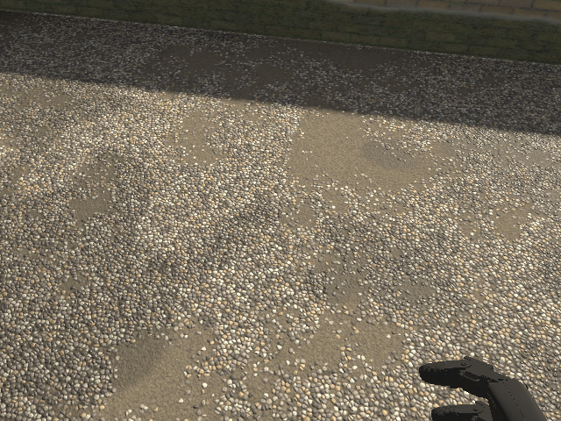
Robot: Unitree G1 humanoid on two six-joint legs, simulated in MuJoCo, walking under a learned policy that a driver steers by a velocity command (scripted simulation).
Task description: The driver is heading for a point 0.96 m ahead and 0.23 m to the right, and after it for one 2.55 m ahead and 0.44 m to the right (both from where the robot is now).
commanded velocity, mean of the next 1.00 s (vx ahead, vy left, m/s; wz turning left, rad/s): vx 0.50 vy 0.00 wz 0.01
